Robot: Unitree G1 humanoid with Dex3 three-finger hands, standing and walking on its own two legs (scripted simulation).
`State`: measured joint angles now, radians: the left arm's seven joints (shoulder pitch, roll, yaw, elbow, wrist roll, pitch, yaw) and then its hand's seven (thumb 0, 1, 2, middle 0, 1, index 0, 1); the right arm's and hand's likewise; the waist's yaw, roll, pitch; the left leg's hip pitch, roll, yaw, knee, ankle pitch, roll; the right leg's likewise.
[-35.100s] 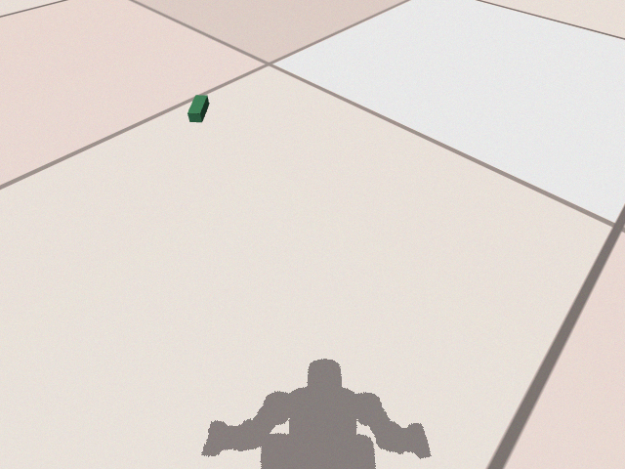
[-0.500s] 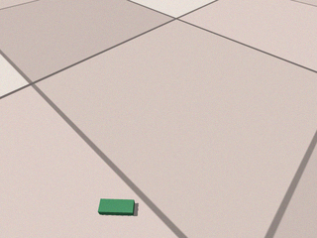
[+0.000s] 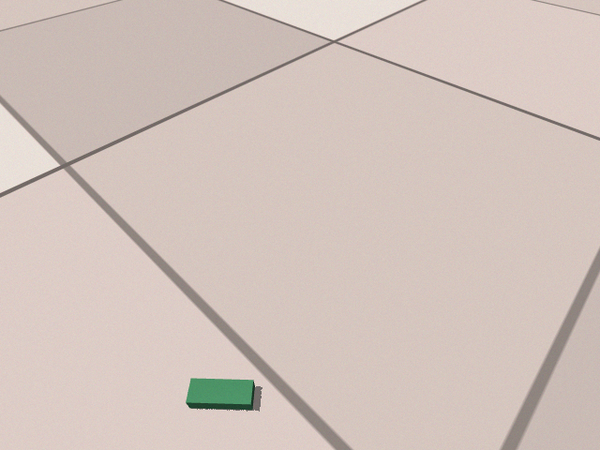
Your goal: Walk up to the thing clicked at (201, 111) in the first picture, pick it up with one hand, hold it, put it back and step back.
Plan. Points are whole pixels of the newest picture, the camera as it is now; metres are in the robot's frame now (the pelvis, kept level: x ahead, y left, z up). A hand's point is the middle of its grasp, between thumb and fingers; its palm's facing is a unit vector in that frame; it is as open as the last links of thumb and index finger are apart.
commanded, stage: stand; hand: left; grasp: from above
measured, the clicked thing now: (221, 394) +0.41 +0.26 -0.75
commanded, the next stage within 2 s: step back in 1.48 s
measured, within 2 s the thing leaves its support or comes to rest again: neither
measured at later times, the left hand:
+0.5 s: hand out of the picture +0.08 +0.23 -0.16, palm faces +0.03 -0.94 -0.34, open 7.3 cm
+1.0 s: hand out of the picture +0.09 +0.23 -0.15, palm faces +0.03 -0.94 -0.34, open 7.3 cm
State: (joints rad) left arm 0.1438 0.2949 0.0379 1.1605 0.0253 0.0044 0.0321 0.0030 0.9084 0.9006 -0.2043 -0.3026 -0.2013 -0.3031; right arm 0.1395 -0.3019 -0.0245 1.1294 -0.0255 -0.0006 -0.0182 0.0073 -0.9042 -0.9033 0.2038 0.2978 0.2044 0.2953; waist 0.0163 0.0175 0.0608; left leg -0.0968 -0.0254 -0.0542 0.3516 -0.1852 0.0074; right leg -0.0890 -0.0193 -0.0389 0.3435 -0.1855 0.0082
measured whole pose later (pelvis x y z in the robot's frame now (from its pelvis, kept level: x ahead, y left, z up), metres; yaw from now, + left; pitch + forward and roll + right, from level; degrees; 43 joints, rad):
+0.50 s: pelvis +0.01 -0.01 +0.00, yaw +0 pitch -3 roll +0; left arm 0.10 0.30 0.04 1.17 0.02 0.00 0.02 0.00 0.91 0.90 -0.20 -0.30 -0.20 -0.30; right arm 0.12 -0.32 -0.01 1.14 -0.02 -0.01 -0.02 0.01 -0.90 -0.90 0.20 0.30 0.20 0.30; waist 0.01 0.02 0.05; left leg -0.09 -0.01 -0.06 0.33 -0.18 -0.01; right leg -0.08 0.00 -0.04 0.32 -0.18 -0.01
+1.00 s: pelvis +0.01 -0.01 +0.00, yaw +0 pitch -3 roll +0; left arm 0.10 0.31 0.03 1.16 0.01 0.00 0.01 0.00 0.91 0.90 -0.20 -0.30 -0.20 -0.30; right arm 0.12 -0.33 0.00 1.14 -0.02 -0.01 -0.01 0.01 -0.90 -0.90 0.20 0.30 0.20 0.30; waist 0.01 0.02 0.05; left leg -0.08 0.00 -0.06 0.31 -0.18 -0.01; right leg -0.08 0.00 -0.05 0.31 -0.18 -0.01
